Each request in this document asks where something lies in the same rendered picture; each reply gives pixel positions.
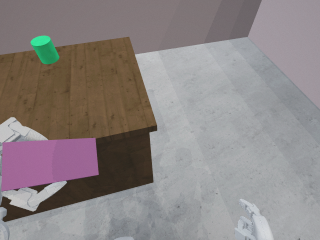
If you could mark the table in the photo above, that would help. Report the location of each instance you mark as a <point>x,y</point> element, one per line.
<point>94,90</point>

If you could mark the left robot forearm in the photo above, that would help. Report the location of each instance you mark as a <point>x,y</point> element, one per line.
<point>4,229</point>

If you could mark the robot right hand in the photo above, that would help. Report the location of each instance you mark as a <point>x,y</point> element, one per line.
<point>256,229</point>

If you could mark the sponge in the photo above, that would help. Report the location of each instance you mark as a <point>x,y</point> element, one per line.
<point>33,163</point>

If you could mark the robot left hand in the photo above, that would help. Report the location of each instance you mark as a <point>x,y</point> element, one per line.
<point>12,131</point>

